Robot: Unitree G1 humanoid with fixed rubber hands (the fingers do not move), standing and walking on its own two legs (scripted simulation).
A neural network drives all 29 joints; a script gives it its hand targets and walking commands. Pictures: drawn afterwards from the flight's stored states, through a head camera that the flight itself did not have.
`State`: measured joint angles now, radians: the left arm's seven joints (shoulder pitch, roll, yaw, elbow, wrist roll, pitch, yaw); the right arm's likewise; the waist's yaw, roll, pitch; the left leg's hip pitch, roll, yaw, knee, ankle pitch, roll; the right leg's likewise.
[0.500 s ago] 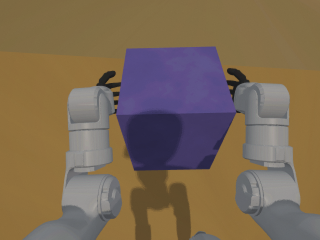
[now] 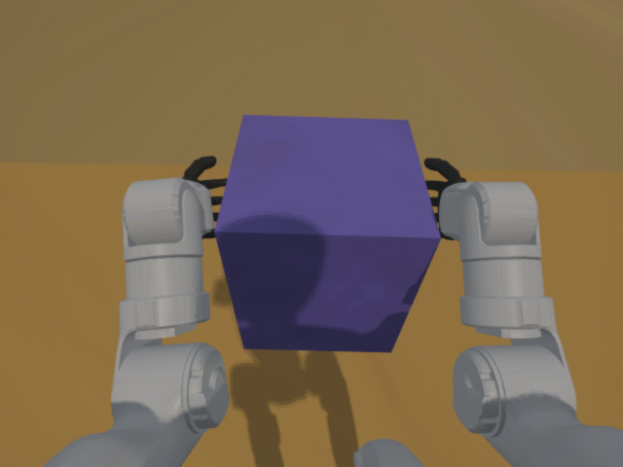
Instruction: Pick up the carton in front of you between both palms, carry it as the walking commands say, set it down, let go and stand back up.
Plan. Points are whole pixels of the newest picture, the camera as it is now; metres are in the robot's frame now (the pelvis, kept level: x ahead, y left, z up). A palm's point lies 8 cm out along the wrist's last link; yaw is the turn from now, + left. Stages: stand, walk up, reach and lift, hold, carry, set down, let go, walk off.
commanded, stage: carry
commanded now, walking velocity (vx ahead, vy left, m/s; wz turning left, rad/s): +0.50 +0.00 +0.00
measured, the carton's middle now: (321, 240) +0.39 -0.03 +0.07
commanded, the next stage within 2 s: none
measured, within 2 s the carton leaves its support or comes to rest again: neither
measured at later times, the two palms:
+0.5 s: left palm (172, 42) +0.68 +0.16 +0.22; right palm (362, 18) +0.72 -0.13 +0.22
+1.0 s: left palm out of the picture +1.03 +0.14 +0.26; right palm out of the picture +1.02 -0.16 +0.26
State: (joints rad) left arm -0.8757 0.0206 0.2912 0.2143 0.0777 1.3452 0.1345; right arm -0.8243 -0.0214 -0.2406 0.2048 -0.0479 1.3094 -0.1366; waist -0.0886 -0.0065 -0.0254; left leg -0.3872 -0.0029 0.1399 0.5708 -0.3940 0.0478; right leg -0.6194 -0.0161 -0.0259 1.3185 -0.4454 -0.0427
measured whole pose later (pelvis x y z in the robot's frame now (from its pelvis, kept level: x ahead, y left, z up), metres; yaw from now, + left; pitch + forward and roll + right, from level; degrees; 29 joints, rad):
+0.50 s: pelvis +0.32 -0.02 +0.05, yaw +1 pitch +5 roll +0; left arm -0.88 0.02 0.24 0.12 0.02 1.33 0.15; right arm -0.91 -0.02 -0.33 0.11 -0.09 1.36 -0.13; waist 0.11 0.00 -0.02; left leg -0.75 0.04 0.04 1.04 -0.40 0.04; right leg -0.27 -0.01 -0.14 0.49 -0.45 -0.06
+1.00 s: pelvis +0.65 +0.00 +0.07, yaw +0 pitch +4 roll -2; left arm -0.91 0.01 0.30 0.15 0.09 1.34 0.13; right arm -0.89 -0.04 -0.27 0.16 -0.03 1.32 -0.15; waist -0.03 0.04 -0.05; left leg -0.14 0.07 0.11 0.55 -0.57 -0.01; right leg -0.62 0.00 -0.17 0.70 -0.31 -0.08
